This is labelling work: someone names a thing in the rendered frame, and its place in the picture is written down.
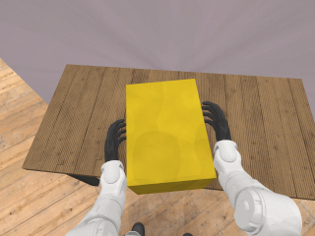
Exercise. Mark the right robot hand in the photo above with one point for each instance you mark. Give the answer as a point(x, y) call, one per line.
point(219, 122)

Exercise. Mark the carton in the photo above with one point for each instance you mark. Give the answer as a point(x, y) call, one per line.
point(167, 145)

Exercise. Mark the robot left foot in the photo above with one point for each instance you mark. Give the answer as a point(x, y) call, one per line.
point(139, 227)

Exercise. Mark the left robot forearm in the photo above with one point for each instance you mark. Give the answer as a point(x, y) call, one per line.
point(111, 201)

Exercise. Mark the left robot upper arm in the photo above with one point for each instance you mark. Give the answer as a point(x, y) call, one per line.
point(100, 227)

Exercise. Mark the right robot upper arm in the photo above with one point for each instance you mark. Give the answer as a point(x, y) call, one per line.
point(263, 213)

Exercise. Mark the left robot hand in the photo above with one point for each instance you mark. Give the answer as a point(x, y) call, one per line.
point(112, 142)

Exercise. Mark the right robot forearm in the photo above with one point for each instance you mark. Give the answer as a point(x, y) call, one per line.
point(232, 177)

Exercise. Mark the table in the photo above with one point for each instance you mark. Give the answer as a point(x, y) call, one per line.
point(269, 119)

